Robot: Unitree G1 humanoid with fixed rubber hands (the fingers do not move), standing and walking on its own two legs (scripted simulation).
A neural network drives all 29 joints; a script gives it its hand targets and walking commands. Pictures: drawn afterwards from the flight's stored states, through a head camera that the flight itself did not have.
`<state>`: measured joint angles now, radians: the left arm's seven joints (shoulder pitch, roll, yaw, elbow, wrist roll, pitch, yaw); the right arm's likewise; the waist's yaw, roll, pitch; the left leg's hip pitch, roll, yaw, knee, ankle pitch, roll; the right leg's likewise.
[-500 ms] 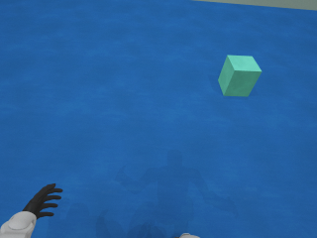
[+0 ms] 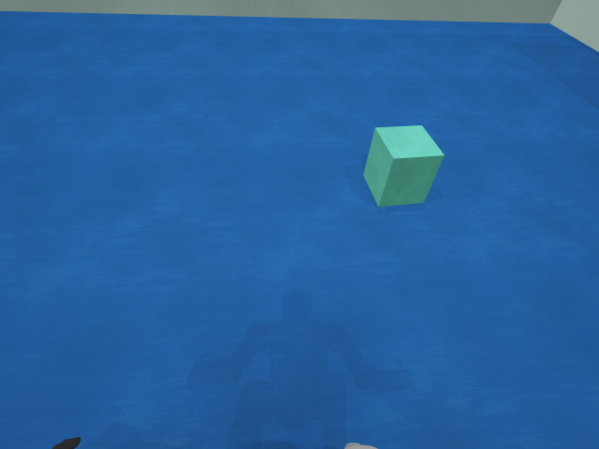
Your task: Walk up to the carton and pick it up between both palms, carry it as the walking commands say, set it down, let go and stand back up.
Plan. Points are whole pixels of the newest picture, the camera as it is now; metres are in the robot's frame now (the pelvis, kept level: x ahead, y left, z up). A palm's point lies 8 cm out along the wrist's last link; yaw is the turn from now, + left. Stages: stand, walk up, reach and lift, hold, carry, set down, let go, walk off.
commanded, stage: walk up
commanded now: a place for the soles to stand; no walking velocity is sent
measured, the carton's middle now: (400, 166) +1.49 -0.53 -0.62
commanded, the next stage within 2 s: none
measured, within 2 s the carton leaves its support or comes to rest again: neither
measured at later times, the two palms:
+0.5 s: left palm (142, 347) +0.30 +0.26 -0.10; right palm (540, 330) +0.34 -0.40 -0.08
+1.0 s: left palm (240, 192) +0.64 +0.14 -0.07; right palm (596, 315) +0.37 -0.52 -0.08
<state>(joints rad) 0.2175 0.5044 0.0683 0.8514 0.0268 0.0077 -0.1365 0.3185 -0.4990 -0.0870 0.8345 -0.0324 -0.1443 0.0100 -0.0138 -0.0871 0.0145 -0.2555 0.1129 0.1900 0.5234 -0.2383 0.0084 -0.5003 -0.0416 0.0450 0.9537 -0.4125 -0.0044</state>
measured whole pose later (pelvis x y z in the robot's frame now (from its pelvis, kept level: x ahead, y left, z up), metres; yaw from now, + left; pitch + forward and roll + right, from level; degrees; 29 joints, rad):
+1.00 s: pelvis +0.44 -0.17 +0.00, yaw -14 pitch +0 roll +2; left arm 0.19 0.51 0.09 0.88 0.02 -0.03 -0.13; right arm 0.38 -0.52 -0.08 0.87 -0.01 -0.11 0.05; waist -0.04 -0.04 -0.02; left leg -0.11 0.11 0.22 0.48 -0.35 -0.03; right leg -0.43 -0.09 -0.05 0.55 -0.20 -0.02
